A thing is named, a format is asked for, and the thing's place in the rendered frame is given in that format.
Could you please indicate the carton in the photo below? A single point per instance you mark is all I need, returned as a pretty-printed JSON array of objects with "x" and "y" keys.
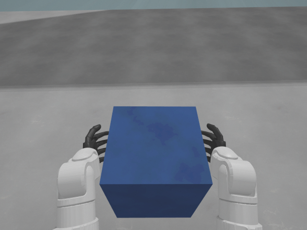
[{"x": 155, "y": 163}]

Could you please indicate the left robot hand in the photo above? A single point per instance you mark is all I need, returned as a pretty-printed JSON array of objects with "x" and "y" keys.
[{"x": 91, "y": 138}]

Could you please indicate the right robot forearm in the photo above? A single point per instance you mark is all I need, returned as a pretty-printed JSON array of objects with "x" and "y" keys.
[{"x": 237, "y": 191}]

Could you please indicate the right robot hand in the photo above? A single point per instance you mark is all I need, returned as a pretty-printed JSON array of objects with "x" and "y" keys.
[{"x": 216, "y": 137}]

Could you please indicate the left robot forearm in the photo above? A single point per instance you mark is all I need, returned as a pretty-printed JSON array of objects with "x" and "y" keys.
[{"x": 75, "y": 192}]

